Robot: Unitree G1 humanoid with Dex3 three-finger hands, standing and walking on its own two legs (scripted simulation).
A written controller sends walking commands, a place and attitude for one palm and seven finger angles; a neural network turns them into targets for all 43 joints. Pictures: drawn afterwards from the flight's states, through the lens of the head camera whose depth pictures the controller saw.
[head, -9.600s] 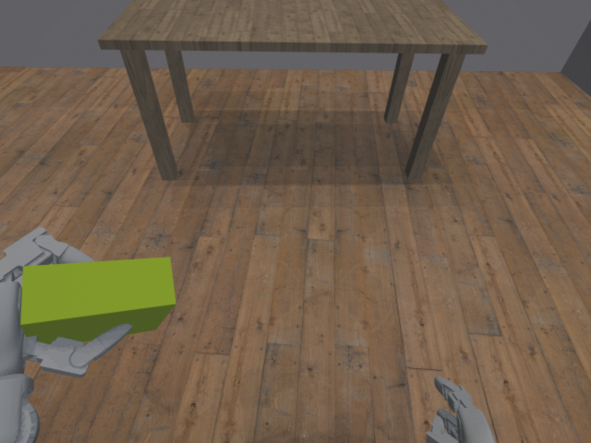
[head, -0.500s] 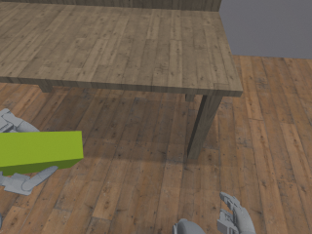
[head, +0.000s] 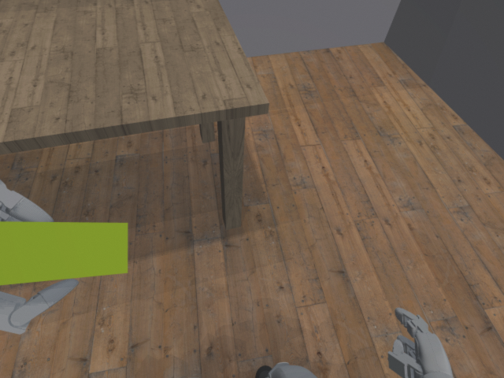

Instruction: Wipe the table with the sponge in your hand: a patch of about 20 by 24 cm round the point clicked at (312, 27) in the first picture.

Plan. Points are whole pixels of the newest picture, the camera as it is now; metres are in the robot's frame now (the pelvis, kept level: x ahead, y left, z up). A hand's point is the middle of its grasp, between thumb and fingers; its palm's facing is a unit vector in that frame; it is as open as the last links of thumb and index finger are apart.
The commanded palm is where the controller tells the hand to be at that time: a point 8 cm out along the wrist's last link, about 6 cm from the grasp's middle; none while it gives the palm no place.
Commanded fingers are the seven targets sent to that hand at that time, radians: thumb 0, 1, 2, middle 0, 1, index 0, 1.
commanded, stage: turn to face it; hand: left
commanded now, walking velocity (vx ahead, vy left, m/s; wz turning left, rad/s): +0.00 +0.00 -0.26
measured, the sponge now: (69, 254) +0.23 +0.20 +0.16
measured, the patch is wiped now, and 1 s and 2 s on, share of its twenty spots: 0.00 0.00 0.00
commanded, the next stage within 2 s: take the last steps up to it in 0.08 s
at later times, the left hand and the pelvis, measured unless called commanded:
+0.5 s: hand (111, 283) +0.19 +0.14 +0.19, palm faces +0.26 -0.80 -0.54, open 9.5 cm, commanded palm +0.14 +0.20 +0.19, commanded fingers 0.00 0.10 1.30 -1.20 -1.60 -1.20 -1.60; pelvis -0.05 -0.07 +0.02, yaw -5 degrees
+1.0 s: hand (55, 238) +0.23 +0.21 +0.19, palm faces +0.39 -0.80 -0.45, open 9.5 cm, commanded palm +0.18 +0.25 +0.19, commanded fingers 0.00 0.10 1.30 -1.20 -1.60 -1.20 -1.60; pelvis +0.01 -0.02 +0.00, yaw -3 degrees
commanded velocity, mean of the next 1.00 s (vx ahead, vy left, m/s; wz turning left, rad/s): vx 0.25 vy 0.13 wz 0.02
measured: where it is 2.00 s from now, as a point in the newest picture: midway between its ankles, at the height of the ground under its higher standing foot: (208, 372)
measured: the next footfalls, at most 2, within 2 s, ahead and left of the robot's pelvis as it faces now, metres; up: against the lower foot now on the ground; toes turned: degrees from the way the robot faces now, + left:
right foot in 0.28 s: -0.01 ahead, -0.16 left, +0.00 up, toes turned -10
left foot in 0.82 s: +0.02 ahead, +0.11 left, +0.00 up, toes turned +4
